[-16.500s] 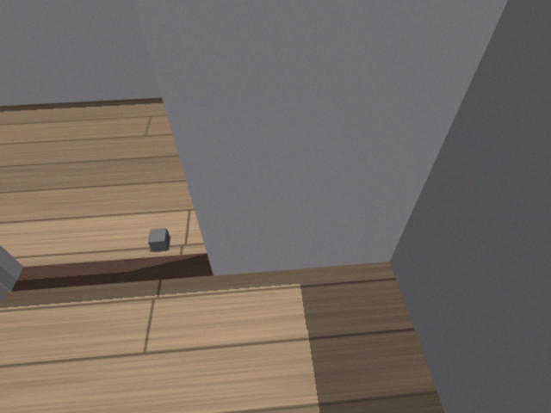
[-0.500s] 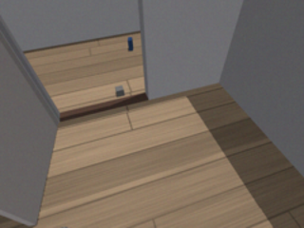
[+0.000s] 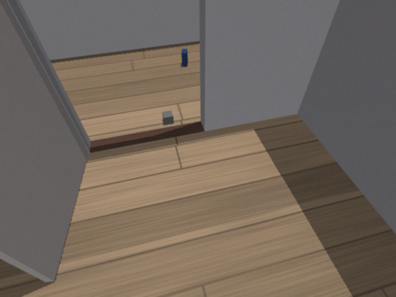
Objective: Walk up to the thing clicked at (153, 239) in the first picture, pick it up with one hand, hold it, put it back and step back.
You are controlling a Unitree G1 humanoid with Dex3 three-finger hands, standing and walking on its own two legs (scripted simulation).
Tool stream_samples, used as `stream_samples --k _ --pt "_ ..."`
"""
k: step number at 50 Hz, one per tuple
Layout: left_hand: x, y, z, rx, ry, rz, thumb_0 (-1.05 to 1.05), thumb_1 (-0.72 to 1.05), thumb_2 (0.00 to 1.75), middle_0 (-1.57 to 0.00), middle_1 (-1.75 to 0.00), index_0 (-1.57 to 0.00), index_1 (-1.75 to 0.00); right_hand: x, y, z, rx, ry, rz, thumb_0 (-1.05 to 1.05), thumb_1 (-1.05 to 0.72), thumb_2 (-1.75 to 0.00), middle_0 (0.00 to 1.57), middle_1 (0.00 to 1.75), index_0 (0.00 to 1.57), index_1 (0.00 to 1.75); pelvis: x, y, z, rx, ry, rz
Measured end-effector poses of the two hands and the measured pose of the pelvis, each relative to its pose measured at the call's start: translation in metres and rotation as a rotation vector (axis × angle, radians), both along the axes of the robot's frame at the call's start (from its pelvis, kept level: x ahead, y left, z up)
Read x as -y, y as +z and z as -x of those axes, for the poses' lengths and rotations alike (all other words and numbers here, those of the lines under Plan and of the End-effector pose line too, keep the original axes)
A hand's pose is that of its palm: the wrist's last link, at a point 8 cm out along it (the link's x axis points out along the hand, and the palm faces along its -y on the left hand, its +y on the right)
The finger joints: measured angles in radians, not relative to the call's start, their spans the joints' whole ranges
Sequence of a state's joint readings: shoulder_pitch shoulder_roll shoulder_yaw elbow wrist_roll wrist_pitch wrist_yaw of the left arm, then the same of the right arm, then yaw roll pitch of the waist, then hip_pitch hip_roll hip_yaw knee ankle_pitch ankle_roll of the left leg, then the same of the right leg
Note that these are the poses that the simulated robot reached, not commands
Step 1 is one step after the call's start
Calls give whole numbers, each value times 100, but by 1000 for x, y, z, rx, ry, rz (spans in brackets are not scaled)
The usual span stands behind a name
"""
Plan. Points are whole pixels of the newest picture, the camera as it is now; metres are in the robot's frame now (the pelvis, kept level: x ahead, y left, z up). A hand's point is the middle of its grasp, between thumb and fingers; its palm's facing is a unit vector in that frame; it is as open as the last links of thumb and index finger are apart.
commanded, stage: stand
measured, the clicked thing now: (168, 117) +1.48 +0.25 -0.75
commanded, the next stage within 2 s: none
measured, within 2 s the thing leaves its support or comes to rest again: neither
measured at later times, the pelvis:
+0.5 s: pelvis +0.00 +0.00 +0.00, yaw +1 degrees
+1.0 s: pelvis +0.01 +0.01 +0.00, yaw +1 degrees
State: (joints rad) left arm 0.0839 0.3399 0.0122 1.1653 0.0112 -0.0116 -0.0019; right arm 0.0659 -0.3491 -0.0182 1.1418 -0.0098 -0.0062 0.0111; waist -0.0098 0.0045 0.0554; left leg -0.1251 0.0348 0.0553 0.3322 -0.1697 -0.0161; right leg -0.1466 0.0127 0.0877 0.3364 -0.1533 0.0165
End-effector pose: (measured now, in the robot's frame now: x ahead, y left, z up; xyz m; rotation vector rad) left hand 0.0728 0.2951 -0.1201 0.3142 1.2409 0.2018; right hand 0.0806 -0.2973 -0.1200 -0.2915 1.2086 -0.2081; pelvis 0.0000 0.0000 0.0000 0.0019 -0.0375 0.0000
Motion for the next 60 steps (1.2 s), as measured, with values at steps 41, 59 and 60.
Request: stream_samples --k 41,59,60 --pt "-6 1 -7 24 1 0 0 90 90 -21 -30 -20 -30 -6 0 -1 -24 12 4 1 -91 -89 20 30 20 30 -5 0 -8 2 23 0" --pt "-9 0 1 3 14 0 0 90 90 -21 -30 -20 -30 -8 0 -6 -28 27 6 1 -91 -89 20 30 20 30 -7 1 -10 0 29 0" --pt "-9 0 2 1 15 0 0 90 90 -21 -30 -20 -30 -9 0 -6 -28 27 6 1 -91 -89 20 30 20 30 -7 1 -10 0 30 0"
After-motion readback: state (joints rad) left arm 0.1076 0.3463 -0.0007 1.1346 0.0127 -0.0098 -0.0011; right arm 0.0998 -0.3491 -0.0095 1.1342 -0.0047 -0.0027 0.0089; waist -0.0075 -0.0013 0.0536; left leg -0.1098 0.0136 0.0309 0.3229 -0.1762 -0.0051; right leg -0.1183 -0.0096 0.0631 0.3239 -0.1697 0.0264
